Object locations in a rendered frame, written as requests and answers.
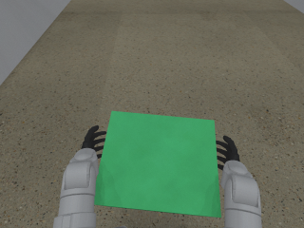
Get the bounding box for right robot hand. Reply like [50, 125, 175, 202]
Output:
[216, 135, 240, 170]

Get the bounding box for left robot forearm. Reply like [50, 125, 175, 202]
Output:
[52, 148, 99, 228]

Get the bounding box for left robot hand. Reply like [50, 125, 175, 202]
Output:
[81, 125, 107, 159]

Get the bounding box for right robot forearm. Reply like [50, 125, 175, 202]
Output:
[220, 160, 262, 228]

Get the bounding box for carton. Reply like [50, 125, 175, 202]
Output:
[94, 110, 221, 218]

